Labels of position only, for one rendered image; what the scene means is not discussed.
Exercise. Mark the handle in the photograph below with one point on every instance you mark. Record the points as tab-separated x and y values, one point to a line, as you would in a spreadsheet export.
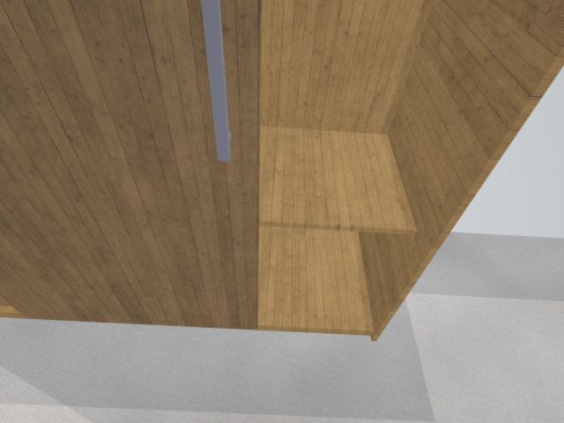
216	66

